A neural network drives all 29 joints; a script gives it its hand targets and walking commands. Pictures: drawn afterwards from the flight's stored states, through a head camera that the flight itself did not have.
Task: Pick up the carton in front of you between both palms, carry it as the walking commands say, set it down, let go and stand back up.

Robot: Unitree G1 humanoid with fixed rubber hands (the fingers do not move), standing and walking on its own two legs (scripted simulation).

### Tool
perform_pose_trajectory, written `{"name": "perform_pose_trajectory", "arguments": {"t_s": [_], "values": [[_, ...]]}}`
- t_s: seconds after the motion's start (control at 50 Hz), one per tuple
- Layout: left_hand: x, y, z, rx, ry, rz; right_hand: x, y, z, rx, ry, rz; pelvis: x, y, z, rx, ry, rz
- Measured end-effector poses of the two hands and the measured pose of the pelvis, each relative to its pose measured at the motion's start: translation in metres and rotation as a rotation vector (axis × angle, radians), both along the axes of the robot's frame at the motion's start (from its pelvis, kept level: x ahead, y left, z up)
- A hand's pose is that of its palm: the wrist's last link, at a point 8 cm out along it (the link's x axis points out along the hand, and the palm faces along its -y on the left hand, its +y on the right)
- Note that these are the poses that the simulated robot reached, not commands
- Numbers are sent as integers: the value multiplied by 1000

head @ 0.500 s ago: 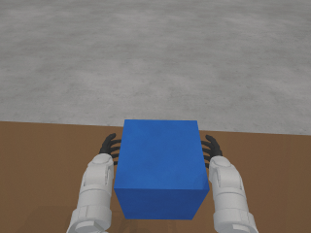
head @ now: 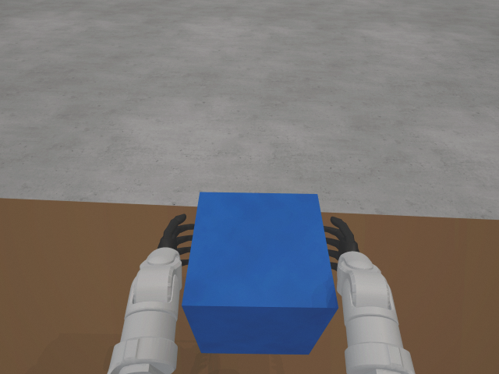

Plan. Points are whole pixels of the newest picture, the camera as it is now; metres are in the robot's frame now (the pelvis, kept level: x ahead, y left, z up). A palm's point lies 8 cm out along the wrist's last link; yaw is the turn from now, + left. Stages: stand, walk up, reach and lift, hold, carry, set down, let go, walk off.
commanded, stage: reach and lift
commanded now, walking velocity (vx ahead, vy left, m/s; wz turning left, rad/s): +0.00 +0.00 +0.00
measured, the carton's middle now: (256, 277) +0.29 +0.00 -0.04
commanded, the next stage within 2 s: hold in 0.24 s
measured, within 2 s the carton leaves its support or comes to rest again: neither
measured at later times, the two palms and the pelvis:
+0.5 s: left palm (165, 254) +0.28 +0.15 +0.05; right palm (351, 257) +0.28 -0.15 +0.05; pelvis +0.00 +0.00 +0.00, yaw +0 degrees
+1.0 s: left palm (176, 218) +0.33 +0.14 +0.08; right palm (353, 216) +0.35 -0.16 +0.08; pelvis +0.06 -0.01 -0.01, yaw +2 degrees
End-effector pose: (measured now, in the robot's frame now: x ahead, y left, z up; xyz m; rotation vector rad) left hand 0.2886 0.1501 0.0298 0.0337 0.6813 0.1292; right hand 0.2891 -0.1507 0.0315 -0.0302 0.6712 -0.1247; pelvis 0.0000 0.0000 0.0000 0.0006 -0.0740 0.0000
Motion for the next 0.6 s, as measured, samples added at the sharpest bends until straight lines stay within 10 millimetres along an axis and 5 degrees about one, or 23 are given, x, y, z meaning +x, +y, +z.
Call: {"name": "perform_pose_trajectory", "arguments": {"t_s": [0.6], "values": [[-11,0,20,-8,-11,8,-10,0,20,7,-10,-2,-8,0,1,0,-52,0]]}}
